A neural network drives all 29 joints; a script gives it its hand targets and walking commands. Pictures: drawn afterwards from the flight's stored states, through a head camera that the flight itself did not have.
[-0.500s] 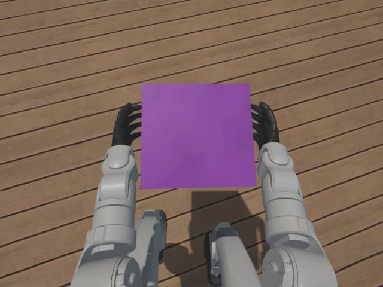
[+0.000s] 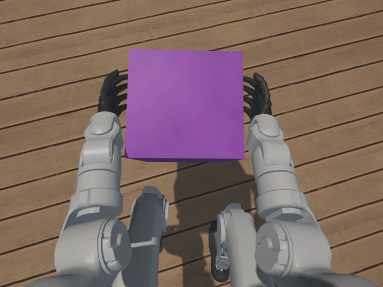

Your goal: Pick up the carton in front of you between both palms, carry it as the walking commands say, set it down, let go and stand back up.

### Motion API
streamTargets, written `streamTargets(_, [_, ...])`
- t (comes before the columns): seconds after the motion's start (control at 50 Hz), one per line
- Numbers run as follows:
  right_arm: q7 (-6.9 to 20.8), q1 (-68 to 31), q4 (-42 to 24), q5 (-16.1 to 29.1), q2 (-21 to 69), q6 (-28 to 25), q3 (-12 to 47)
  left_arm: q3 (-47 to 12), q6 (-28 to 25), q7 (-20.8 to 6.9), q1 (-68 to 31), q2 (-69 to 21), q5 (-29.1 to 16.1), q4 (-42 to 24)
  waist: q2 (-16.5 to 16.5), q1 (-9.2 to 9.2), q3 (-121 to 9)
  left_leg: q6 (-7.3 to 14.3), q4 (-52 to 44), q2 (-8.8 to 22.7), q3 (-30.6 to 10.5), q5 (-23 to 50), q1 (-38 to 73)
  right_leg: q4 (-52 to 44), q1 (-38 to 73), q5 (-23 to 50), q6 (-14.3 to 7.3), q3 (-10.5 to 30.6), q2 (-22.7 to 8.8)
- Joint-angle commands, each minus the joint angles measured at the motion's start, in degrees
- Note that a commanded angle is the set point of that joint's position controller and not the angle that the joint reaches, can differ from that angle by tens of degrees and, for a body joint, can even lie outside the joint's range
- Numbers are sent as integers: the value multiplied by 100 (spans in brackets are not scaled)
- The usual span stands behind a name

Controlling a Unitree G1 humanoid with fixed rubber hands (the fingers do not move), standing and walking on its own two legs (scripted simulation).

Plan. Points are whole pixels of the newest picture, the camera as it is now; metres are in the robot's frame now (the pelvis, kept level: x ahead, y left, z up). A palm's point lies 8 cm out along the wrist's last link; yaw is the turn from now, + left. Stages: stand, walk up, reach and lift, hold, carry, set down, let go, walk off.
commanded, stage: set down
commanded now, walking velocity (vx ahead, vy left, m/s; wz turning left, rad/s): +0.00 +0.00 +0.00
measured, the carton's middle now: (185, 117) +0.46 +0.07 -0.17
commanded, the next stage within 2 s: none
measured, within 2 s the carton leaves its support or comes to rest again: rests again in 1.50 s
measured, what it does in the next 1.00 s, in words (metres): lowers itself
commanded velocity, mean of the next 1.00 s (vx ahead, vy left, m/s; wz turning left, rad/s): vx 0.00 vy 0.00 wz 0.00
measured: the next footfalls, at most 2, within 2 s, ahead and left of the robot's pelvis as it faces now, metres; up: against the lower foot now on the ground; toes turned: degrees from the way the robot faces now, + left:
none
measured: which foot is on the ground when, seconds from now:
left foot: down 0.00-1.00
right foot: down 0.00-1.00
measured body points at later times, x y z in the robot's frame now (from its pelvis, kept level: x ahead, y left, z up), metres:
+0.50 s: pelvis -0.03 +0.01 -0.11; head +0.30 +0.07 +0.18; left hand +0.47 +0.25 -0.26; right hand +0.51 -0.05 -0.25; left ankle +0.11 +0.13 -0.51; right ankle +0.04 -0.11 -0.51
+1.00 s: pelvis -0.03 +0.00 -0.16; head +0.33 +0.04 +0.10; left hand +0.49 +0.26 -0.32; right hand +0.52 -0.05 -0.33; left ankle +0.11 +0.13 -0.51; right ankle +0.04 -0.11 -0.51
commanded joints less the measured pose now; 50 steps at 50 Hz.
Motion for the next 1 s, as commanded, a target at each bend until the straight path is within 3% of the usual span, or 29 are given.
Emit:
streamTargets(0.0, [1043, -3367, 99, 560, 4880, -129, 3063, -2876, -35, -1089, -2984, -4711, -601, 205, 166, 332, -5245, 35, 69, -873, 550, 1948, 4312, -821, 1054, 1648, 247, -87, 749])
streamTargets(0.3, [1088, -4810, 572, 679, 4212, 19, 2623, -2739, 128, -938, -4500, -4233, -764, 345, 366, 389, -5085, -50, 1060, -780, 599, 1171, 4045, 438, -538, 574, 124, -425, 798])
streamTargets(0.5, [1184, -5556, 940, 980, 3826, -44, 2639, -2622, 48, -1017, -5203, -3789, -932, 608, 361, 560, -4701, -18, 1774, -631, 585, 1271, 3809, 1176, -1151, 443, 96, -508, 749])
streamTargets(0.58, [1133, -5867, 956, 1196, 3685, -100, 2847, -2669, -30, -1053, -5496, -3536, -1129, 627, 289, 674, -4685, -11, 2106, -559, 618, 1485, 3699, 1460, -1094, 562, 95, -511, 724])
streamTargets(0.68, [998, -6232, 700, 1313, 3519, -217, 3039, -2749, -68, -1179, -5536, -3866, -1598, 814, 193, 458, -4933, -47, 2509, -537, 642, 2071, 3608, 1712, -735, 1019, 54, -538, 689])
streamTargets(0.74, [967, -6237, 628, 1285, 3667, -192, 3127, -2796, -32, -1292, -5655, -3978, -1785, 771, 25, 452, -5006, -75, 2595, -552, 707, 2066, 3034, 1815, -293, 1261, 21, -498, 648])
streamTargets(0.8, [988, -6124, 671, 1250, 3814, -190, 3134, -2662, -23, -1371, -5463, -3939, -1744, 971, -157, 470, -4617, -19, 2681, -548, 674, 2106, 2737, 1882, -424, 1362, 40, -467, 638])
streamTargets(0.9, [1053, -6143, 759, 1264, 3828, -215, 3111, -2280, -47, -1414, -5180, -3759, -1477, 1307, -349, 698, -4065, 50, 2735, -515, 716, 1867, 2244, 1898, -664, 1219, 69, -400, 622])
streamTargets(0.98, [1056, -6174, 900, 1230, 3660, -231, 2992, -2024, -86, -1446, -5177, -3575, -1343, 1493, -467, 769, -3724, 87, 2760, -471, 733, 1619, 1854, 1873, -710, 1103, 80, -356, 610])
